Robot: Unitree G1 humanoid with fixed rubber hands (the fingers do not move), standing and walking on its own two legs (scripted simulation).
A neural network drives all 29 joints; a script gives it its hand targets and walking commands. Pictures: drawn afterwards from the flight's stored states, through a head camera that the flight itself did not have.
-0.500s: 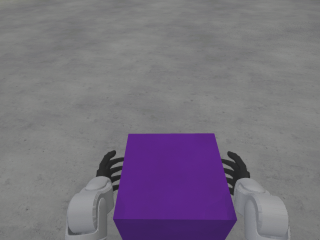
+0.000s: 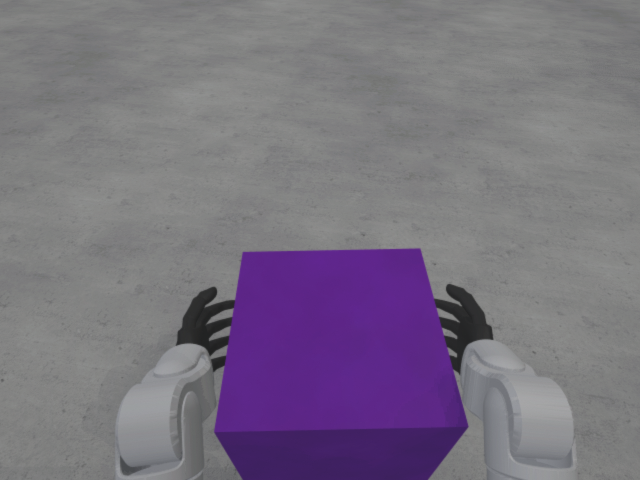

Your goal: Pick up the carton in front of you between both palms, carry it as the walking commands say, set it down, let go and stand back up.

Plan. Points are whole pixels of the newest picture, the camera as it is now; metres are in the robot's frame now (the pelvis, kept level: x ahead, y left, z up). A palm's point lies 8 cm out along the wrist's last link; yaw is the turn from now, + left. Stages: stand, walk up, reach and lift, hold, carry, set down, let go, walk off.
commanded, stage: carry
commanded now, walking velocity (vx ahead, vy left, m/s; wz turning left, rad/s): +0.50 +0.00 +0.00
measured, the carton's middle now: (333, 378) +0.25 +0.00 +0.01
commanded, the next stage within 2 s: none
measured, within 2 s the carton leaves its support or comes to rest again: neither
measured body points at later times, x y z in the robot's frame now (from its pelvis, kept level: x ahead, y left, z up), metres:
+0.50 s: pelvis +0.32 -0.04 +0.00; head +0.31 -0.05 +0.45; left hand +0.57 +0.13 +0.09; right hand +0.59 -0.18 +0.08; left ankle +0.11 +0.08 -0.68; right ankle +0.43 -0.11 -0.72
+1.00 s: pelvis +0.65 +0.00 -0.01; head +0.64 +0.01 +0.44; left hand +0.90 +0.16 +0.09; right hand +0.90 -0.14 +0.09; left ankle +0.77 +0.09 -0.73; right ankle +0.44 -0.11 -0.71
